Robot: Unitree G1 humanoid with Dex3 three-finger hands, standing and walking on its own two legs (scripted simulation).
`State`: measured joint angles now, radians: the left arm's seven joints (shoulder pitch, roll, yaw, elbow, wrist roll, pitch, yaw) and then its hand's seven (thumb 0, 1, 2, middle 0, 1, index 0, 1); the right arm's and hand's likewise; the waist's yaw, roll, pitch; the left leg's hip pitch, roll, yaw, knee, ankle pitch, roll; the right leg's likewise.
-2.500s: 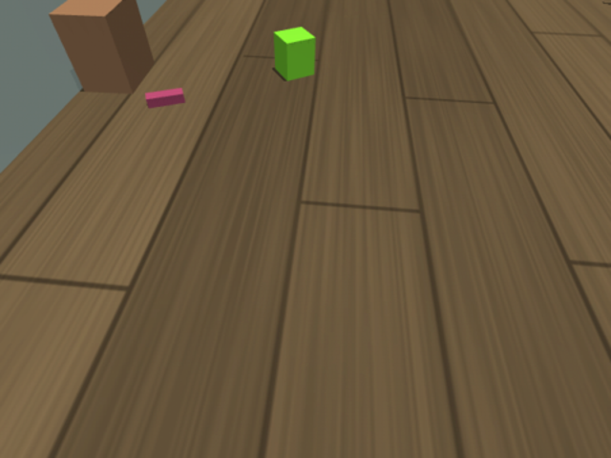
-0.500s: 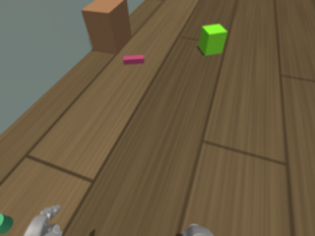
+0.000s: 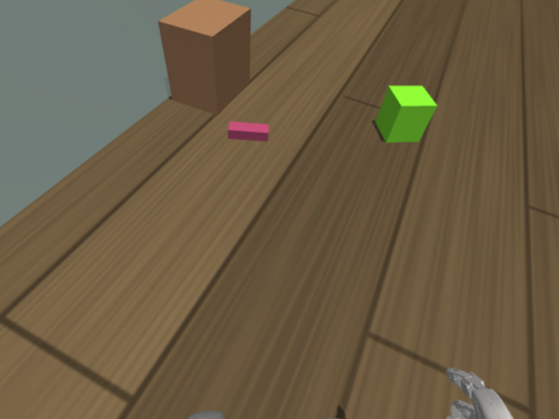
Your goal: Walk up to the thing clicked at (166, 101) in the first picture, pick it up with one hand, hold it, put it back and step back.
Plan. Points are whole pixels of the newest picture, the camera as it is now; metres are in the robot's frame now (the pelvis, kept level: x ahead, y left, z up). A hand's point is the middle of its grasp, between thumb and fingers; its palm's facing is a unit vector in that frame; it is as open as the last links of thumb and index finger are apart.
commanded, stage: walk up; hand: left
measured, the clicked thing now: (248, 131) +1.61 +0.16 -0.73
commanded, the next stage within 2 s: none
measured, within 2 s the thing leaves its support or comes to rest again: neither
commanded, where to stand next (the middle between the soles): +1.19 -0.12 m, yaw +1 degrees
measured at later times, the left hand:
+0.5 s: hand (180, 278) +0.36 +0.19 -0.11, palm faces -0.01 -0.93 -0.38, open 7.4 cm
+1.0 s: hand (199, 201) +0.57 +0.20 -0.13, palm faces -0.08 -0.94 -0.32, open 7.4 cm
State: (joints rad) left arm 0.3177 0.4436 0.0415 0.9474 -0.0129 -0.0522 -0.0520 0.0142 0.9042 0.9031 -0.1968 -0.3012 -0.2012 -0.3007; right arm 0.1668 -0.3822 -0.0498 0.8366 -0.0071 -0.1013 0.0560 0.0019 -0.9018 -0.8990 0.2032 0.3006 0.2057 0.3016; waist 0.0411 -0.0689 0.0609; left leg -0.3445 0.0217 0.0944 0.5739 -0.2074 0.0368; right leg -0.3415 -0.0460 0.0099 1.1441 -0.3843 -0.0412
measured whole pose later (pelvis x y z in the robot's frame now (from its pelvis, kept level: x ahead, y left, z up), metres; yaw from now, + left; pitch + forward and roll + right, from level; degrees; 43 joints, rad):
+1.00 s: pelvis +0.50 -0.08 +0.01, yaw -1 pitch -2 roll +1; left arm 0.26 0.44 0.05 0.93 0.01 -0.04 -0.09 0.01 0.90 0.90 -0.20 -0.30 -0.20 -0.30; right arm 0.31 -0.41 -0.04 0.88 -0.01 -0.10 0.05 0.00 -0.90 -0.90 0.21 0.30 0.21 0.30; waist -0.02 -0.06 0.06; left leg -0.14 0.04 0.12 0.45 -0.27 0.02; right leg -0.52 -0.12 -0.01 0.79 -0.23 0.00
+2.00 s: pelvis +0.91 -0.15 -0.01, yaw +1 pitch -3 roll +2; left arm 0.28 0.43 0.06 0.91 0.01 -0.07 -0.07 0.01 0.90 0.90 -0.20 -0.30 -0.20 -0.30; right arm 0.34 -0.44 -0.05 0.86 -0.02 -0.05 0.05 0.00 -0.90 -0.90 0.21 0.30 0.21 0.30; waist -0.02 0.01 0.06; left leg -0.17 0.07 0.09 0.63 -0.41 0.01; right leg -0.39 -0.08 -0.04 0.61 -0.19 -0.01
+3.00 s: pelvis +1.10 -0.12 +0.00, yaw +1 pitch -3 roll +0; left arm 0.15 0.36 -0.01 1.03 0.00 -0.02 -0.01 0.01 0.90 0.90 -0.20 -0.30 -0.20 -0.30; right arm 0.13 -0.36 0.01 1.02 0.00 0.00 0.02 0.00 -0.90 -0.90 0.20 0.30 0.20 0.30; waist 0.00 0.03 0.09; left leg -0.27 0.03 0.08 0.57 -0.26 0.01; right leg -0.30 -0.03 -0.02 0.57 -0.22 0.01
